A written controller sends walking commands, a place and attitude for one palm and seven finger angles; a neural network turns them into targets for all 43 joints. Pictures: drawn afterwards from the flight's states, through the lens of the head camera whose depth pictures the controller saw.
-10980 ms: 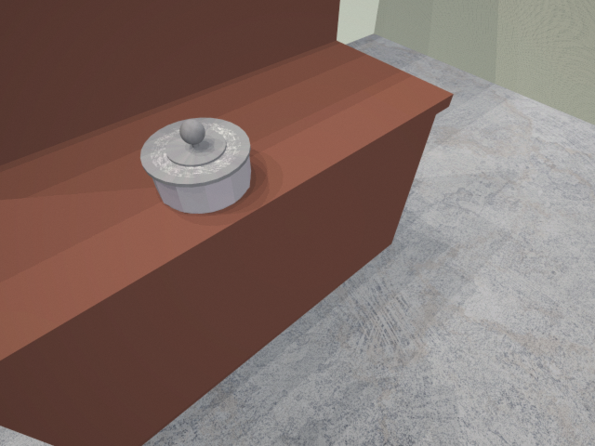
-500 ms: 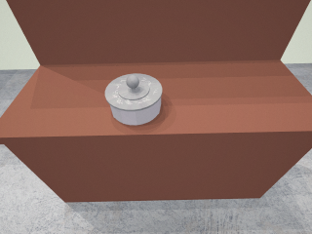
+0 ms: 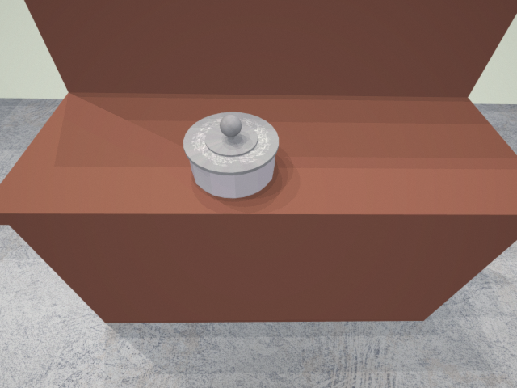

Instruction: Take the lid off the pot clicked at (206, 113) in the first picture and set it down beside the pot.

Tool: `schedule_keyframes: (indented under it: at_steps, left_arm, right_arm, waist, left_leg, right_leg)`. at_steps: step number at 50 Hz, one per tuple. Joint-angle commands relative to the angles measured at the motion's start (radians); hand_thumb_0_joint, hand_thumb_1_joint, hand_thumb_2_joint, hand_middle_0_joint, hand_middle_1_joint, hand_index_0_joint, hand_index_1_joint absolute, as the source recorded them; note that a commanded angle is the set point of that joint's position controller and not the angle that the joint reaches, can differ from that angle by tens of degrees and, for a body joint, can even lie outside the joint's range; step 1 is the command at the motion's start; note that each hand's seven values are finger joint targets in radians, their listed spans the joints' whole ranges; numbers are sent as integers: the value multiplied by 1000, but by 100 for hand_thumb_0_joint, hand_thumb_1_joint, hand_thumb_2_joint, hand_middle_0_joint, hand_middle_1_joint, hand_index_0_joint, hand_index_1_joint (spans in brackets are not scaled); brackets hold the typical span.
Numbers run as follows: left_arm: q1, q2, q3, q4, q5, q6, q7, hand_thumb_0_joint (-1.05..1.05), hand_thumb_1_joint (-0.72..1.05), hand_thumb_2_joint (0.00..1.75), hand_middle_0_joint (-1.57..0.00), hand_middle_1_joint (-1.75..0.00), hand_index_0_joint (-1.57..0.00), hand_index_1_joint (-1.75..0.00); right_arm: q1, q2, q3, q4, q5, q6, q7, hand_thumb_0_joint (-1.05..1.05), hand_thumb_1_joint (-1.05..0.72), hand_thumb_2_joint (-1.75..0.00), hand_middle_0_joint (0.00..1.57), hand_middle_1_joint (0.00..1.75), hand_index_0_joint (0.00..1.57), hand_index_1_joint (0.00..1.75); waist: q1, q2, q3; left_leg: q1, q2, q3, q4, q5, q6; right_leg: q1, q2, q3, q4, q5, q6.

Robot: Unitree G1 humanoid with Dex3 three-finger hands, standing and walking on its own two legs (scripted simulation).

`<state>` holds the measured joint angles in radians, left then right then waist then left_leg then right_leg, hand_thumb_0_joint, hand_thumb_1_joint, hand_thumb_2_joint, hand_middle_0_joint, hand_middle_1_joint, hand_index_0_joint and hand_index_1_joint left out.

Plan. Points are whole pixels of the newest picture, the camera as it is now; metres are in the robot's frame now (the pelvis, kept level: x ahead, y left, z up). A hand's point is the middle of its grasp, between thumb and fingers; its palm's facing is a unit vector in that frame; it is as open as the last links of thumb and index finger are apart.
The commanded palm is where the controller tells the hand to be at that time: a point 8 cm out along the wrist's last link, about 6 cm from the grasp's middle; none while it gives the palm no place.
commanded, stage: look again from close up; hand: left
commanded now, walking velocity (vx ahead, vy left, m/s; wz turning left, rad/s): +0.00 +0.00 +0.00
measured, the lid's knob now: (230, 125) +0.60 +0.10 +0.08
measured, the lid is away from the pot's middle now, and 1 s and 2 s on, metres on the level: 0.00 0.00 0.00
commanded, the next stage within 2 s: shuffle to correct the standing spot in 0.18 s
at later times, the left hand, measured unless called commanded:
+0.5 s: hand out of the picture -0.02 +0.16 -0.18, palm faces +0.06 -0.98 -0.16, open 7.4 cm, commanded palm none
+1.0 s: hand out of the picture +0.06 +0.11 -0.18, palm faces +0.13 -0.98 -0.14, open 7.4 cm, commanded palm none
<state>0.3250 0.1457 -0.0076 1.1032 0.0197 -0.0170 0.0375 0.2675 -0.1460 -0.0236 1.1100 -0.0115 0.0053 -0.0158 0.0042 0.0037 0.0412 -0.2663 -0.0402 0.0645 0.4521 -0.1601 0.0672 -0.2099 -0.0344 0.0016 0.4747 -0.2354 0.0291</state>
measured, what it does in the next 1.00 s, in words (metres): walks ahead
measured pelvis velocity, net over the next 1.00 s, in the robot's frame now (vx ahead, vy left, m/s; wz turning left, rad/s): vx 0.11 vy -0.03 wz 0.03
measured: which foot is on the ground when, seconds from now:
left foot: down 0.00-0.84, up 0.86-1.00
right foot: down 0.00-1.00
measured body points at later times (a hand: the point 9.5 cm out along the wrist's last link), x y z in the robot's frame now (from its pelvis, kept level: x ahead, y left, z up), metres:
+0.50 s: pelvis +0.01 +0.00 +0.00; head +0.02 +0.00 +0.45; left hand -0.02 +0.21 -0.16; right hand +0.00 -0.21 -0.16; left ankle +0.06 +0.07 -0.74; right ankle +0.01 -0.14 -0.74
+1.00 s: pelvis +0.11 -0.03 -0.01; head +0.14 -0.02 +0.44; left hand +0.05 +0.17 -0.17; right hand +0.15 -0.26 -0.16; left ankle +0.13 +0.06 -0.71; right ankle +0.01 -0.14 -0.74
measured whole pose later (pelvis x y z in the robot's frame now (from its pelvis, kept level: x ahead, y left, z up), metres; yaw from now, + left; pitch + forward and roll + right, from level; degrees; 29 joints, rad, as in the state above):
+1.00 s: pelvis +0.11 -0.03 -0.01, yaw +1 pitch +1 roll +0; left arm 0.40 0.09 0.04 1.09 0.03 -0.05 0.04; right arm 0.23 -0.15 -0.07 1.08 -0.02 0.00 -0.02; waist 0.03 -0.01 0.05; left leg -0.42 0.01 0.08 0.82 -0.43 0.03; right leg -0.08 0.01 -0.04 0.50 -0.43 -0.02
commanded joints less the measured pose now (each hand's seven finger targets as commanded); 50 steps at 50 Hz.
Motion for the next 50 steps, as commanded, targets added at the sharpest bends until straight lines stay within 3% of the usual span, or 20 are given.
schedule_keyframes:
  at_steps: [1, 14, 16, 19, 22, 26, 29, 32, 35, 36, 38, 39, 40, 41, 42, 43, 44, 46, 48, 50]
  left_arm:
    - [76, 93, 16, -18, 0, -10, 8, 0, 90, 90, -20, -30, -20, -30]
    - [97, 76, 19, -7, 1, -10, 6, 0, 90, 90, -20, -30, -20, -30]
    - [96, 75, 20, -5, 1, -10, 3, 0, 90, 90, -20, -30, -20, -30]
    - [102, 73, 29, -15, 5, -3, -2, 0, 90, 90, -20, -30, -20, -30]
    - [113, 67, 37, -22, 8, 2, -8, 0, 90, 90, -20, -30, -20, -30]
    - [125, 54, 42, -22, 5, -8, -16, 0, 90, 90, -20, -30, -20, -30]
    - [127, 52, 45, -28, 4, -15, -15, 0, 90, 90, -20, -30, -20, -30]
    - [122, 45, 48, -32, 5, -16, -17, 0, 90, 90, -20, -30, -20, -30]
    - [131, 30, 50, -33, 6, -26, -19, 0, 90, 90, -20, -30, -20, -30]
    - [126, 33, 52, -38, 4, -28, -20, 0, 90, 90, -20, -30, -20, -30]
    - [144, 27, 56, -31, 3, -31, -18, 0, 90, 90, -20, -30, -20, -30]
    - [167, 35, 61, -22, 3, -32, -16, 0, 90, 90, -20, -30, -20, -30]
    - [203, 56, 67, -8, 3, -34, -11, 0, 90, 90, -20, -30, -20, -30]
    - [243, 95, 79, 2, 2, -35, -6, 0, 90, 90, -20, -30, -20, -30]
    - [287, 104, 83, 11, 4, -39, 0, 0, 90, 90, -20, -30, -20, -30]
    - [300, 88, 80, 16, 10, -41, 6, 0, 90, 90, -20, -30, -20, -30]
    - [283, 81, 81, 11, 14, -41, 11, 0, 90, 90, -20, -30, -20, -30]
    - [233, 83, 78, -5, 12, -38, 12, 0, 90, 90, -20, -30, -20, -30]
    - [163, 80, 73, -17, 13, -36, 12, 0, 90, 90, -20, -30, -20, -30]
    - [86, 89, 71, -33, 6, -33, 4, 0, 90, 90, -20, -30, -20, -30]
  right_arm:
    - [38, -86, -21, -37, 5, -22, -2, 0, -90, -90, 20, 30, 20, 30]
    - [57, -76, -21, -30, 3, -19, -3, 0, -90, -90, 20, 30, 20, 30]
    - [68, -72, -23, -26, 1, -19, -4, 0, -90, -90, 20, 30, 20, 30]
    - [72, -79, -28, -32, -5, -15, -4, 0, -90, -90, 20, 30, 20, 30]
    - [78, -78, -34, -41, -8, -13, -6, 0, -90, -90, 20, 30, 20, 30]
    - [92, -60, -36, -41, -5, -23, -8, 0, -90, -90, 20, 30, 20, 30]
    - [100, -59, -36, -42, -6, -33, -8, 0, -90, -90, 20, 30, 20, 30]
    - [113, -67, -40, -43, -5, -38, -9, 0, -90, -90, 20, 30, 20, 30]
    - [145, -88, -47, -34, -6, -51, -16, 0, -90, -90, 20, 30, 20, 30]
    - [149, -85, -49, -36, -5, -53, -17, 0, -90, -90, 20, 30, 20, 30]
    - [135, -82, -48, -38, -5, -55, -21, 0, -90, -90, 20, 30, 20, 30]
    - [115, -72, -45, -41, -3, -57, -21, 0, -90, -90, 20, 30, 20, 30]
    - [85, -52, -40, -50, 0, -60, -20, 0, -90, -90, 20, 30, 20, 30]
    - [50, -24, -38, -70, 2, -59, -16, 0, -90, -90, 20, 30, 20, 30]
    - [-25, -32, -41, -94, -2, -52, -14, 0, -90, -90, 20, 30, 20, 30]
    - [-80, -39, -46, -110, -4, -50, -14, 0, -90, -90, 20, 30, 20, 30]
    - [-95, -32, -49, -119, -3, -50, -11, 0, -90, -90, 20, 30, 20, 30]
    - [-112, -10, -49, -127, 0, -45, -1, 0, -90, -90, 20, 30, 20, 30]
    - [-98, 2, -44, -135, 0, -40, 5, 0, -90, -90, 20, 30, 20, 30]
    - [59, -7, -44, -86, -5, -49, -1, 0, -90, -90, 20, 30, 20, 30]
  waist:
    - [-3, 4, 40]
    - [-4, 20, 48]
    - [-6, -13, 41]
    - [-5, 24, 65]
    - [-1, -3, 88]
    - [-6, -11, 70]
    - [-8, 21, 74]
    - [-12, 58, 99]
    - [-14, 85, 26]
    - [-12, 65, 20]
    - [1, 57, 15]
    - [16, 11, 14]
    - [32, -76, 9]
    - [46, -230, 27]
    - [68, -254, 74]
    - [73, -157, 97]
    - [60, -88, 79]
    - [51, -104, 48]
    - [8, -171, 94]
    - [-74, -154, 38]
  left_leg:
    - [29, 140, -185, -169, -202, -22]
    - [23, 133, -183, -177, -219, -26]
    - [12, 133, -189, -179, -280, -23]
    - [-30, 132, -210, -183, -394, -14]
    - [-73, 127, -221, -174, -441, -7]
    - [-35, 129, -211, -138, -393, 0]
    - [-21, 142, -221, -130, -362, 11]
    - [-17, 176, -268, -162, -376, 33]
    - [81, 232, -331, -150, -213, 79]
    - [96, 241, -339, -132, -143, 90]
    - [56, 216, -274, -61, -32, 77]
    - [-9, 176, -204, 12, 5, 53]
    - [-105, 112, -107, 128, 27, 22]
    - [-250, 46, -10, 268, -66, -15]
    - [-382, 31, 22, 416, -322, -37]
    - [-458, 53, -15, 514, -398, -40]
    - [-468, 68, -28, 524, -408, -40]
    - [-388, 60, 3, 455, -343, -43]
    - [-235, 56, 34, 335, -251, -40]
    - [66, 17, 78, 94, -68, -31]
  right_leg:
    - [-91, -47, 50, -92, -63, -58]
    - [-105, -51, 61, -99, -82, -61]
    - [-98, -43, 42, -103, -141, -53]
    - [-114, -36, 38, -88, -245, -58]
    - [-115, -30, 34, -83, -288, -66]
    - [-117, -35, 40, -76, -253, -81]
    - [-120, -36, 38, -56, -215, -88]
    - [-140, -17, 4, 2, -168, -85]
    - [-137, -1, -42, 90, -82, -75]
    - [-138, 3, -43, 86, -69, -74]
    - [-69, -11, -27, 48, -14, -82]
    - [7, -32, 12, 7, 35, -96]
    - [116, -86, 95, -48, 108, -124]
    - [219, -175, 215, -110, 229, -179]
    - [271, -274, 325, -140, 404, -259]
    - [302, -293, 331, -121, 522, -312]
    - [318, -279, 293, -87, 565, -325]
    - [272, -227, 214, -88, 543, -290]
    - [112, -191, 139, -107, 499, -236]
    - [14, -106, 27, 45, 518, -162]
